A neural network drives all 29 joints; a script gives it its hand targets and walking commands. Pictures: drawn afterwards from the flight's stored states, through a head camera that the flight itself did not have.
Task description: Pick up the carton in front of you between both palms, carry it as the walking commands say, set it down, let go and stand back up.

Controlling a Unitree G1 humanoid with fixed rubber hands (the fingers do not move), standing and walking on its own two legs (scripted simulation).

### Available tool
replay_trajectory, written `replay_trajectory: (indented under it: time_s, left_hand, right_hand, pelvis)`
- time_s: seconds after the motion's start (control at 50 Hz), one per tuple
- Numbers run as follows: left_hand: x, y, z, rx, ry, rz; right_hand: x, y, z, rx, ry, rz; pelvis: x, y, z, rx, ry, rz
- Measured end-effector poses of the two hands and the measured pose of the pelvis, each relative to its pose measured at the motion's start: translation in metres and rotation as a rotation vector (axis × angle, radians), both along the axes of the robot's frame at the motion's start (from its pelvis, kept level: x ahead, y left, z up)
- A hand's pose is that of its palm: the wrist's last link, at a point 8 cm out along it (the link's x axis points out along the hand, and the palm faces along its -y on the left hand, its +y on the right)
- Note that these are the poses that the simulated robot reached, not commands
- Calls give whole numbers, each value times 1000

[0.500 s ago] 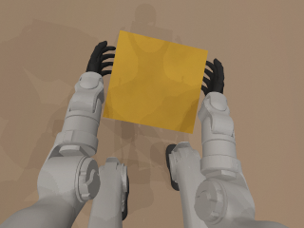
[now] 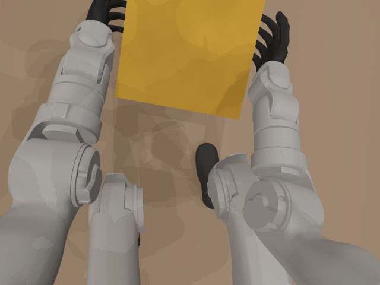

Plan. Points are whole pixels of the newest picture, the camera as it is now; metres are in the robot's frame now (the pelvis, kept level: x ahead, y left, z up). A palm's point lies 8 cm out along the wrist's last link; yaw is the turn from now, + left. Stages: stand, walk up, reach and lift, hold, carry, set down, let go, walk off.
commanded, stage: set down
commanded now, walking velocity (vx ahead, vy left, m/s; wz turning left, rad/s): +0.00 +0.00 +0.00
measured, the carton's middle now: (184, 59) +0.52 -0.07 -0.24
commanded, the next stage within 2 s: none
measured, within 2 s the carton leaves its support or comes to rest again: rests again in 0.88 s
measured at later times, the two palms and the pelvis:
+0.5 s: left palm (99, 36) +0.56 +0.09 -0.21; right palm (256, 63) +0.48 -0.20 -0.16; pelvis +0.00 +0.01 -0.02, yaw -2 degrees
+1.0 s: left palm (108, 37) +0.56 +0.08 -0.22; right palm (262, 62) +0.49 -0.22 -0.19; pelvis +0.00 +0.00 -0.03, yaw -3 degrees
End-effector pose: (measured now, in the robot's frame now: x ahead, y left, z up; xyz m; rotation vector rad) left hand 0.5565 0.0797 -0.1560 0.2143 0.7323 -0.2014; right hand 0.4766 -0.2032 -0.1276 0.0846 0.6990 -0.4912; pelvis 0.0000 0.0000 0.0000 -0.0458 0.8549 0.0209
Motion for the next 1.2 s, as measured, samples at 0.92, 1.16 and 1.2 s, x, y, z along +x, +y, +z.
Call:
replay_trajectory:
  time_s: [0.92,1.16,1.2]
  left_hand:
    - [3,-3,-61,-65,48,-81]
    - [2,-6,-64,-94,28,-101]
    - [3,-5,-65,-92,18,-109]
  right_hand:
    - [14,-16,-57,-2,115,80]
    - [13,-22,-63,-12,125,81]
    - [13,-23,-64,-12,122,80]
  pelvis:
    - [3,5,-31,-33,-12,-18]
    - [4,3,-35,-34,-32,-20]
    - [4,3,-35,-34,-37,-20]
